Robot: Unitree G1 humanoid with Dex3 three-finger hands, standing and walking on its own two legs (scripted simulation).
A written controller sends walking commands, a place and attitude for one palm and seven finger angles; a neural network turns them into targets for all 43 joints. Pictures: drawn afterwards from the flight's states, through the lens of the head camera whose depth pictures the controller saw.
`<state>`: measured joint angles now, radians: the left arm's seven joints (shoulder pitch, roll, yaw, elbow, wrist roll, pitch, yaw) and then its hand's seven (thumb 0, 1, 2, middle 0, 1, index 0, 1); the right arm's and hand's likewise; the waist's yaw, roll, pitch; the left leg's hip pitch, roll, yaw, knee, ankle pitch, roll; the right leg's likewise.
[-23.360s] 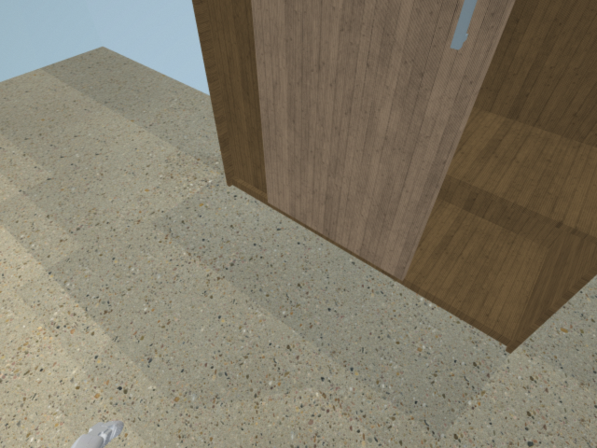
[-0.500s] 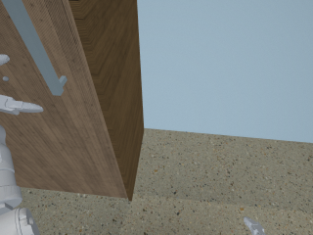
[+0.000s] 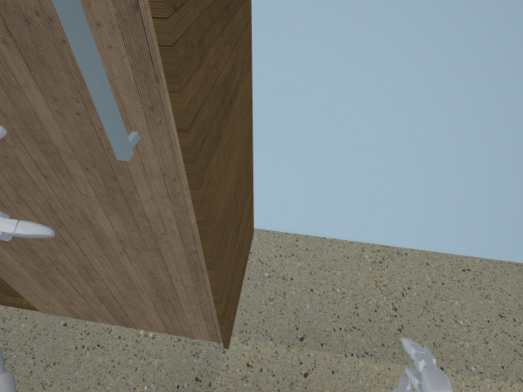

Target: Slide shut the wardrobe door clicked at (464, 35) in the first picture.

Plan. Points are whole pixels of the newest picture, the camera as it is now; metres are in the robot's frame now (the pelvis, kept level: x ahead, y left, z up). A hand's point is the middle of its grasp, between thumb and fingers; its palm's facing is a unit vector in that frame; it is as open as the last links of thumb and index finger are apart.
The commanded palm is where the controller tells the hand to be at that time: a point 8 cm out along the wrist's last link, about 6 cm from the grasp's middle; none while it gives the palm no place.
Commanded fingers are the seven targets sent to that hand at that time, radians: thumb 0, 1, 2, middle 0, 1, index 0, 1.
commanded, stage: slip the hand off the handle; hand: left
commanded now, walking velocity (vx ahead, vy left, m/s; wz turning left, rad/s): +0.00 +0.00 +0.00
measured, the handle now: (106, 82) +0.39 +0.27 +0.28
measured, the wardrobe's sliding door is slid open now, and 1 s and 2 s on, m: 0.00 0.00 0.00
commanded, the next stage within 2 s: draw the hand back to the body in 0.14 s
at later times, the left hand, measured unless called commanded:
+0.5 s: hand (23, 207) +0.23 +0.32 +0.21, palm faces +0.24 -0.97 -0.09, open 14.7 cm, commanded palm +0.18 +0.36 +0.22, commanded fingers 0.00 -0.55 0.20 -0.25 -1.15 -0.25 -1.15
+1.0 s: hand (35, 244) +0.21 +0.30 +0.18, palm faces +0.53 -0.80 -0.28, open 13.3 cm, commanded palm +0.16 +0.33 +0.20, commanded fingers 0.00 0.10 0.51 -0.23 -0.77 -0.23 -0.77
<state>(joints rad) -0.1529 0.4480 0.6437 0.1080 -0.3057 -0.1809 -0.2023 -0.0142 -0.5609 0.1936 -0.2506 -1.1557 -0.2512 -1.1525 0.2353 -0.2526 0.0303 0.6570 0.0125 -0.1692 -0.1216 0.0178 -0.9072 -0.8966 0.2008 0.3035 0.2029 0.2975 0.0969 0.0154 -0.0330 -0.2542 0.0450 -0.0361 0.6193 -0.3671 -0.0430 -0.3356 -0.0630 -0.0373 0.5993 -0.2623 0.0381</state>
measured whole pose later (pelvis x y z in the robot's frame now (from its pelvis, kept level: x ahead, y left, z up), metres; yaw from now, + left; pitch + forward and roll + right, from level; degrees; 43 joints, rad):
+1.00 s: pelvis +0.00 +0.00 +0.01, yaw -1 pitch -4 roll -1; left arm 0.27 0.34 0.44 -0.31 -0.12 -0.03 0.06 -0.01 -0.23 0.35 -0.24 -0.97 -0.24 -0.96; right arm 0.25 -0.24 0.03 0.64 -0.01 -0.30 -0.08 0.02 -0.91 -0.90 0.20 0.30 0.20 0.30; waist 0.10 0.03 0.02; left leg -0.14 0.06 -0.03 0.53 -0.32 -0.04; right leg -0.21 -0.05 -0.03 0.47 -0.20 0.04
